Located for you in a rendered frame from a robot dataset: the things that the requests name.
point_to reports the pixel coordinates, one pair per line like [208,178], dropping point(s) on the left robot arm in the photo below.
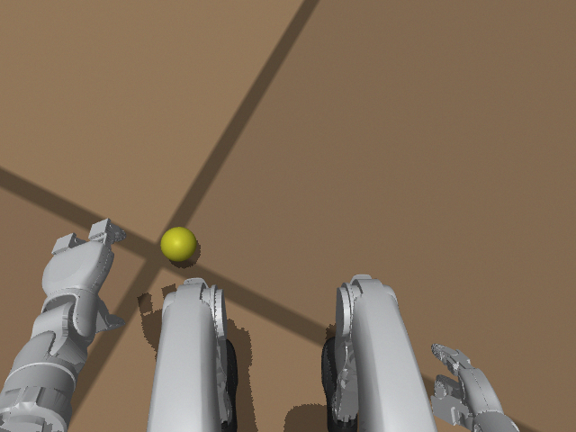
[38,390]

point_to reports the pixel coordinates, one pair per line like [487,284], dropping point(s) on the left robot hand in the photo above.
[85,265]

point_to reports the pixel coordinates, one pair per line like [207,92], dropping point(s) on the right robot foot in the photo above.
[329,381]

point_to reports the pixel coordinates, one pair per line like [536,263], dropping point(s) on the right robot arm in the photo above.
[492,421]

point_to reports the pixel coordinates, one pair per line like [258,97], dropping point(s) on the right robot hand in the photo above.
[459,402]

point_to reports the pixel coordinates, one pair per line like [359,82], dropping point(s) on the left robot foot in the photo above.
[231,424]

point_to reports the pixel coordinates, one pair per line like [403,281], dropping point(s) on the ball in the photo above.
[178,244]

